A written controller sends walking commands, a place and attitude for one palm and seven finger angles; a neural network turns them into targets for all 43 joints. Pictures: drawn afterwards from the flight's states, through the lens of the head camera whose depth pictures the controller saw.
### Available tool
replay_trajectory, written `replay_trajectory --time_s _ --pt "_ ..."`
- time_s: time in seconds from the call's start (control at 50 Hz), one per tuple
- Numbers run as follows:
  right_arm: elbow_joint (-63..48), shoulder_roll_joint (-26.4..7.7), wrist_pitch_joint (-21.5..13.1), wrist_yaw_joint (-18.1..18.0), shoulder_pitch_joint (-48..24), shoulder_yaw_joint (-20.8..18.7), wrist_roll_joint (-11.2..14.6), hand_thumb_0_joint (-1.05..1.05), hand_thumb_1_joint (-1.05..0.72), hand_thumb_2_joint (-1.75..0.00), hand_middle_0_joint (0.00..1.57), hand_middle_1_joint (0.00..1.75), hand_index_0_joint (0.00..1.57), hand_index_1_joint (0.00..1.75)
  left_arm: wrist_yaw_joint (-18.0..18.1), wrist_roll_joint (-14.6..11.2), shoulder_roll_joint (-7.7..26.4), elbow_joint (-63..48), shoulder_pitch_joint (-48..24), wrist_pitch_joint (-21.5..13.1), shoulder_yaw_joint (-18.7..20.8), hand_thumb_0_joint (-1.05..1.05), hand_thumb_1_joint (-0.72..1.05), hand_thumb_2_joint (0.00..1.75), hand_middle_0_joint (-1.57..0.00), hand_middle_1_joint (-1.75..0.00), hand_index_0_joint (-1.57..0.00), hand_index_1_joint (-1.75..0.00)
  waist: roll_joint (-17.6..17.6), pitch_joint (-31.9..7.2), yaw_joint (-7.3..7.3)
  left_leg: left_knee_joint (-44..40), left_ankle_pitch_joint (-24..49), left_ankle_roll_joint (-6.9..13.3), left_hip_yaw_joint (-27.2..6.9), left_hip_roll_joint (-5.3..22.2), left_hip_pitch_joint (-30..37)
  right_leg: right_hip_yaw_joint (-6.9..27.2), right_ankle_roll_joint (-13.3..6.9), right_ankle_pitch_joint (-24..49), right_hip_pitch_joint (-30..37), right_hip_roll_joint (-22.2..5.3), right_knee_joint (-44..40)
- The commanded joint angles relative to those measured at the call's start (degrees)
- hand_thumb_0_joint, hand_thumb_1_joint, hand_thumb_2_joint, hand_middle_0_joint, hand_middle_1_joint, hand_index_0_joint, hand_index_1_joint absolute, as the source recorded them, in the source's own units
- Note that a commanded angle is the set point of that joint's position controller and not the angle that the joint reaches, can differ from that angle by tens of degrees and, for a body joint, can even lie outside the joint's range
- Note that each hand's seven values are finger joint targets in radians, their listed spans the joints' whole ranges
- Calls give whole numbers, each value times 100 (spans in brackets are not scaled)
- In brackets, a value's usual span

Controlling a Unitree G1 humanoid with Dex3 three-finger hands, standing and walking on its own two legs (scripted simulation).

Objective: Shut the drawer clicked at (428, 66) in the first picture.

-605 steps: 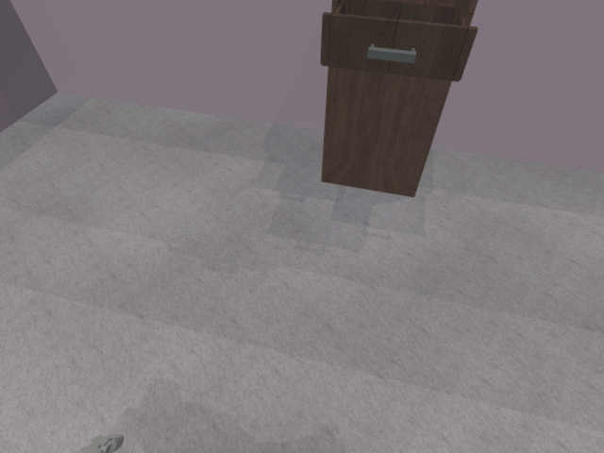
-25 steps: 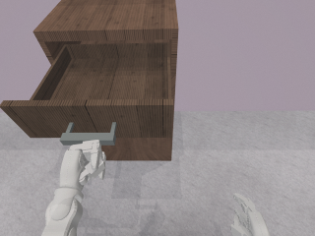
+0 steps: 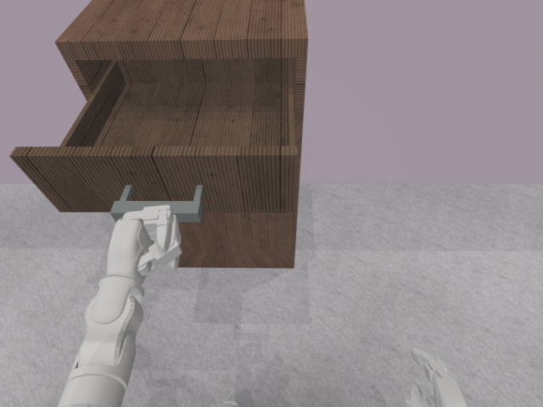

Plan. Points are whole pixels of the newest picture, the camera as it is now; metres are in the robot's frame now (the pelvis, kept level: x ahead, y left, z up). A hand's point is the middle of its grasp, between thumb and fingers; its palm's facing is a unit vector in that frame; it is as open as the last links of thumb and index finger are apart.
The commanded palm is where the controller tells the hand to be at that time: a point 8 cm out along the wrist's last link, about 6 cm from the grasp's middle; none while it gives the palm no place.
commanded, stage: push the drawer shut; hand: left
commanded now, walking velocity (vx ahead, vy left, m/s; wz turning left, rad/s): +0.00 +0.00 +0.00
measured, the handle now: (160, 201) +0.40 +0.20 +0.07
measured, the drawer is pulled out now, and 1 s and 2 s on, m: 0.26 0.13 0.02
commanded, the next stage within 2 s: none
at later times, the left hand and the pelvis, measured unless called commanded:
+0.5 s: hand (181, 205) +0.39 +0.16 +0.07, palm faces -0.01 -1.00 -0.03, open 3.0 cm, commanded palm +0.38 +0.22 +0.07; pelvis +0.00 +0.02 +0.00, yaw -2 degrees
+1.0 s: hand (190, 175) +0.46 +0.16 +0.07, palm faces +0.02 -1.00 -0.03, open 3.0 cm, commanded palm +0.44 +0.21 +0.07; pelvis -0.01 +0.02 -0.01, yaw -1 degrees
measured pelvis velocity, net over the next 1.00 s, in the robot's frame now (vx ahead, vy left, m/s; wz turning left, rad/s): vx -0.01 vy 0.02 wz -0.03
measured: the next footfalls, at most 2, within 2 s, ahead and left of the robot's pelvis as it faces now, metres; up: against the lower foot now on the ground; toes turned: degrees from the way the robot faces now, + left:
none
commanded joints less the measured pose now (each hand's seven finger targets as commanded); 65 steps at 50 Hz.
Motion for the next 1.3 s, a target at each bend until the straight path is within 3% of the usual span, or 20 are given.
replay_trajectory --time_s 0.0,0.12,0.18,0.24,0.28,0.32,0.38,0.42,0.48,0.54,0.6,0.62,0.68,0.72,0.84,0.92,1.1,1.16,1.22,1.28 --pt "-681 -661 -229 -58 -158 -247 41 0 -90 -90 20 30 20 30 131 -83 951 -741 -2660 -355 482 0 90 90 -140 -160 -140 -160 -351 -1356 -317 -601 435 181 -9 -161 367 666 211 590 564 -71 -975" --pt "-647 -680 -153 -19 17 -255 22 0 -90 -90 20 30 20 30 137 -59 998 -147 -3117 -406 571 0 90 90 -140 -160 -140 -160 -241 -1549 -287 -626 641 165 -22 -164 418 571 175 951 628 -39 -860" --pt "-630 -716 -89 -1 130 -275 4 0 -90 -90 20 30 20 30 134 -34 1180 190 -3157 -436 755 0 90 90 -140 -160 -140 -160 -448 -1616 -261 -634 758 171 -40 -145 346 517 172 1110 693 -7 -792" --pt "-643 -707 -40 47 218 -295 1 0 -90 -90 20 30 20 30 111 -33 1099 252 -3348 -483 727 0 90 90 -140 -160 -140 -160 -188 -1728 -256 -640 883 147 -15 -151 458 469 143 1304 651 15 -727" --pt "-623 -753 12 56 297 -308 -17 0 -90 -90 20 30 20 30 147 -9 1342 475 -3340 -504 937 0 90 90 -140 -160 -140 -160 -511 -1701 -261 -627 905 175 -33 -131 345 475 160 1323 681 38 -725" --pt "-668 -712 50 84 322 -318 -17 0 -90 -90 20 30 20 30 137 32 1200 380 -3394 -554 836 0 90 90 -140 -160 -140 -160 -179 -1835 -220 -648 1027 148 -9 -140 433 454 126 1462 722 43 -658" --pt "-617 -757 104 97 431 -339 -37 0 -90 -90 20 30 20 30 179 51 1325 537 -3605 -568 917 0 90 90 -140 -160 -140 -160 -366 -1812 -306 -619 1072 162 -46 -109 443 405 135 1461 586 87 -629" --pt "-618 -732 136 114 440 -326 -31 0 -90 -90 20 30 20 30 177 65 1164 552 -3864 -580 768 0 90 90 -140 -160 -140 -160 -153 -1782 -348 -619 1080 149 -27 -116 458 414 129 1502 520 82 -618" --pt "-574 -767 180 116 541 -362 -44 0 -90 -90 20 30 20 30 237 115 1370 662 -4058 -618 922 0 90 90 -140 -160 -140 -160 -193 -1932 -350 -597 1190 149 -88 -91 555 373 109 1497 456 113 -558" --pt "-530 -732 205 133 560 -347 -42 0 -90 -90 20 30 20 30 244 135 1083 809 -4461 -641 664 0 90 90 -140 -160 -140 -160 -130 -1879 -460 -581 1082 139 -95 -87 582 361 115 1377 274 125 -569" --pt "-439 -794 259 116 632 -349 -49 0 -90 -90 20 30 20 30 298 200 1440 1223 -4853 -682 907 0 90 90 -140 -160 -140 -160 -281 -1740 -508 -564 849 158 -132 -85 404 366 119 1128 132 139 -569" --pt "-449 -773 265 117 620 -336 -59 0 -90 -90 20 30 20 30 279 202 1235 1224 -5061 -699 732 0 90 90 -140 -160 -140 -160 -149 -1842 -566 -548 828 165 -112 -101 466 378 127 1119 81 134 -568" --pt "-390 -816 313 107 730 -342 -75 0 -90 -90 20 30 20 30 266 250 1672 1594 -5187 -739 1076 0 90 90 -140 -160 -140 -160 -241 -2003 -526 -475 882 173 -125 -103 374 402 115 1177 164 142 -520" --pt "-384 -755 318 130 725 -309 -73 0 -90 -90 20 30 20 30 217 245 1289 1778 -5525 -756 769 0 90 90 -140 -160 -140 -160 56 -1961 -610 -460 885 151 -131 -109 451 372 103 1167 -37 144 -487" --pt "-295 -839 368 136 944 -322 -119 0 -90 -90 20 30 20 30 218 341 1819 2515 -6148 -887 1150 0 90 90 -140 -160 -140 -160 -168 -2139 -664 -303 800 182 -159 -113 164 411 112 1082 -125 159 -385" --pt "-262 -842 400 176 1074 -326 -145 0 -90 -90 20 30 20 30 195 395 1683 2783 -6549 -938 1018 0 90 90 -140 -160 -140 -160 57 -2266 -781 -208 843 186 -191 -99 249 395 111 1033 -420 175 -318" --pt "-277 -930 573 195 1422 -327 -202 0 -90 -90 20 30 20 30 149 556 2507 3278 -6856 -891 1580 0 90 90 -140 -160 -140 -160 -125 -2497 -854 -27 882 258 -79 -108 -322 538 157 1291 -118 183 -273" --pt "-277 -925 603 203 1499 -333 -212 0 -90 -90 20 30 20 30 118 575 2508 3248 -7096 -888 1542 0 90 90 -140 -160 -140 -160 180 -2555 -908 -9 915 253 -61 -103 -259 552 157 1278 -216 186 -278" --pt "-283 -935 644 226 1614 -353 -248 0 -90 -90 20 30 20 30 132 559 2641 3187 -7041 -922 1715 0 90 90 -140 -160 -140 -160 131 -2796 -850 26 1192 252 -73 -82 -129 524 151 1505 -123 209 -234" --pt "-224 -947 679 235 1684 -342 -255 0 -90 -90 20 30 20 30 142 601 2528 3348 -7330 -902 1562 0 90 90 -140 -160 -140 -160 179 -2551 -1008 46 1068 268 -82 -73 -199 525 158 1375 -359 229 -266"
